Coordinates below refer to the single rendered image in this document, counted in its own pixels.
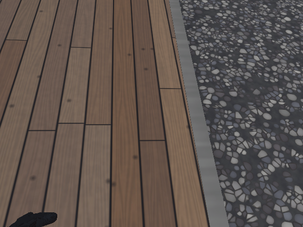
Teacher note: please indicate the left robot hand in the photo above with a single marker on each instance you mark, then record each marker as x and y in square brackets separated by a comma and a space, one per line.
[35, 220]

